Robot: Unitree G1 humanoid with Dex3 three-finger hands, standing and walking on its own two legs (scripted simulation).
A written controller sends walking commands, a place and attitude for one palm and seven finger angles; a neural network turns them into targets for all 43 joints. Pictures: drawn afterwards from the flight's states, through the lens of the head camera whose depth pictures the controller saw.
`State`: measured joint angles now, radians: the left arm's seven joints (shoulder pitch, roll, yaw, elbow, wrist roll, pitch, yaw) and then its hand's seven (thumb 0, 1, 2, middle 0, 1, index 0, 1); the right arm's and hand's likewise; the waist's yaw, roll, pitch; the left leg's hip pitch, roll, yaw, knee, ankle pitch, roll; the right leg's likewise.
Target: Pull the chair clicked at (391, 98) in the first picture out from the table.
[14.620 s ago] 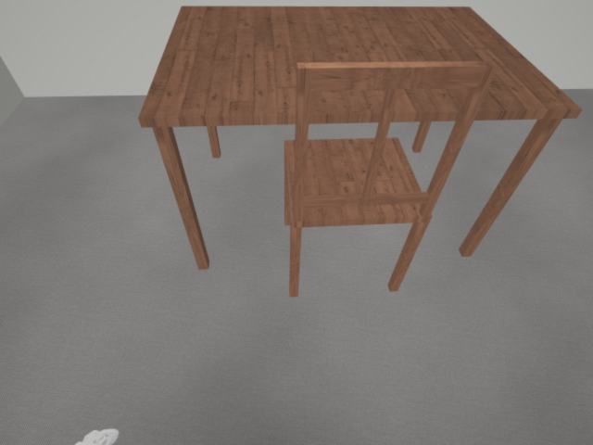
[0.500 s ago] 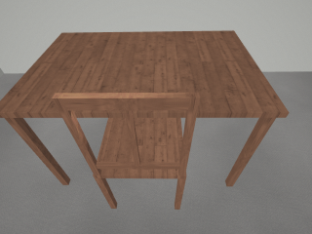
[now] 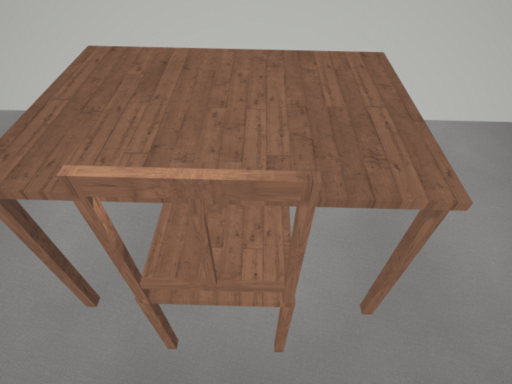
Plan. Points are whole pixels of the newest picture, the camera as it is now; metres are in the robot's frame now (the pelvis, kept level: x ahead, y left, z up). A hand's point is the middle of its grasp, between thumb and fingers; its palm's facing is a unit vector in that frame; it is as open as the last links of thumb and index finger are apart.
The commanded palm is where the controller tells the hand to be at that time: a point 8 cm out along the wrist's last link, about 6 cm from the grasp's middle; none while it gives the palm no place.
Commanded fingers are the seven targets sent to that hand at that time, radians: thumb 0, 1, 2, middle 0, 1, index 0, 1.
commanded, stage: come to a stop and stand still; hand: left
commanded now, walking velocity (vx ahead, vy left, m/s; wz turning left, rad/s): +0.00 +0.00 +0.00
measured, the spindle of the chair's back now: (204, 246) +0.40 +0.13 -0.08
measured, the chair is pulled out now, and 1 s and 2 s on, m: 0.00 0.00 0.00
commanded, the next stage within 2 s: look again from close up in 0.14 s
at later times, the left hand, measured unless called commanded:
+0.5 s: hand out of the picture +0.00 +0.16 -0.17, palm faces +0.02 -0.98 -0.18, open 7.4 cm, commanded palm none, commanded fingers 0.00 0.90 0.90 -0.20 -0.30 -0.20 -0.30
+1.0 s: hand out of the picture +0.00 +0.16 -0.18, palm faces +0.03 -0.98 -0.17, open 7.4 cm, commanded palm none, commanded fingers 0.00 0.90 0.90 -0.20 -0.30 -0.20 -0.30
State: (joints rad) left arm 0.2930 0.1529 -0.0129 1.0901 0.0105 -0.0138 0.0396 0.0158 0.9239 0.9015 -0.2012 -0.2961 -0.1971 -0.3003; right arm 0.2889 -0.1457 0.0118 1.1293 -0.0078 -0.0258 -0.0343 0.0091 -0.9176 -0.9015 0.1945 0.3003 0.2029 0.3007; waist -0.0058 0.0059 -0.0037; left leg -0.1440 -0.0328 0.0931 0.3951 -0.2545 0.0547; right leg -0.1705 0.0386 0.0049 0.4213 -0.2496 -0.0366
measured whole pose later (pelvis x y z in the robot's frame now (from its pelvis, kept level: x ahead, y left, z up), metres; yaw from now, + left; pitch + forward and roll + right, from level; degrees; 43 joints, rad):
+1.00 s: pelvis +0.02 -0.01 +0.00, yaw +0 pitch +1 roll +0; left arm 0.34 0.14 -0.02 1.09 0.01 -0.02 0.04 0.01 0.91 0.90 -0.20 -0.30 -0.20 -0.30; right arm 0.32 -0.12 0.01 1.18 -0.01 -0.04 -0.04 0.00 -0.91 -0.90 0.19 0.30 0.20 0.30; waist 0.00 -0.01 -0.01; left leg -0.12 -0.02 0.08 0.39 -0.27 0.04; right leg -0.14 0.05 0.00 0.38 -0.26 -0.05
